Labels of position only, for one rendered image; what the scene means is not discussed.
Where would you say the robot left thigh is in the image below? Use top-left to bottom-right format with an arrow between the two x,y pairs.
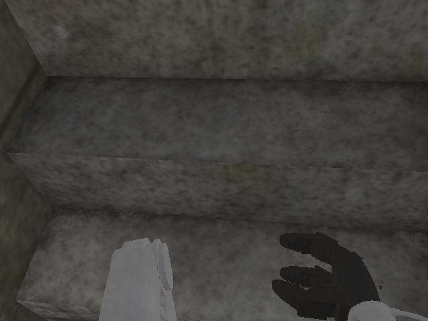
98,238 -> 173,321

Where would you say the robot right hand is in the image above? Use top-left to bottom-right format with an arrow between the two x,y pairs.
272,232 -> 382,321

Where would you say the robot right forearm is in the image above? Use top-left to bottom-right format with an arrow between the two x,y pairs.
347,300 -> 398,321

